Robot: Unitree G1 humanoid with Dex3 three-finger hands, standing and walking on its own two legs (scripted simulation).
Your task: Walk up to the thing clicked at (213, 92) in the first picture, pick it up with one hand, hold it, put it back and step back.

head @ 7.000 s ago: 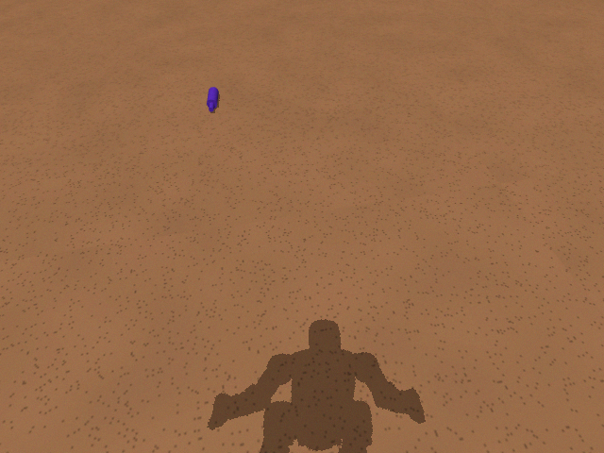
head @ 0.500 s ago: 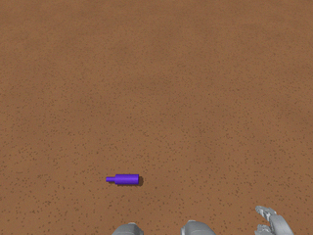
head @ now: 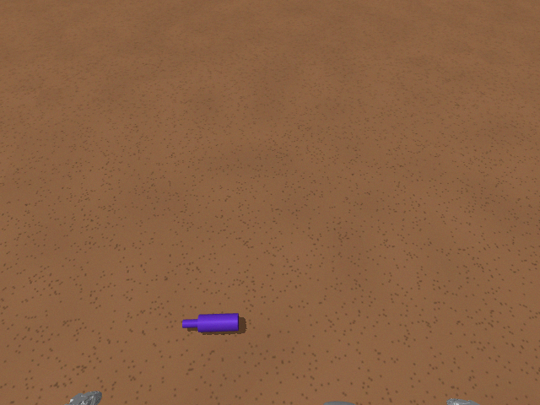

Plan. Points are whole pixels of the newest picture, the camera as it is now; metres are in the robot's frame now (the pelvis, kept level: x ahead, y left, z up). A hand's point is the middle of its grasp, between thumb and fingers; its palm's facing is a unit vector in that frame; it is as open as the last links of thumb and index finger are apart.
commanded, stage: walk up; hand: left
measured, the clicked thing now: (210, 322) +0.47 +0.21 -0.74
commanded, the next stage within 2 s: stand in 0.68 s
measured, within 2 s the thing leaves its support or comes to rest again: neither
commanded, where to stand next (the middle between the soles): +0.09 +0.03 m, yaw +1 degrees
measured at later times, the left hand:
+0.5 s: hand out of the picture +0.08 +0.25 -0.14, palm faces -0.03 -0.93 -0.36, open 7.4 cm
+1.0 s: hand out of the picture +0.11 +0.24 -0.15, palm faces -0.01 -0.95 -0.32, open 7.4 cm
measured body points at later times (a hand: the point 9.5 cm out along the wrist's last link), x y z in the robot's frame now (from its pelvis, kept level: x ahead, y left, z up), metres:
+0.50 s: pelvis +0.01 +0.00 +0.01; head +0.03 +0.00 +0.46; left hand +0.09 +0.30 -0.12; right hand +0.10 -0.31 -0.12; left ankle +0.03 +0.10 -0.73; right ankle +0.04 -0.14 -0.73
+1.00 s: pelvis +0.04 -0.01 +0.02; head +0.05 +0.00 +0.47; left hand +0.11 +0.29 -0.12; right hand +0.13 -0.30 -0.11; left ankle +0.03 +0.10 -0.73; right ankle +0.04 -0.14 -0.73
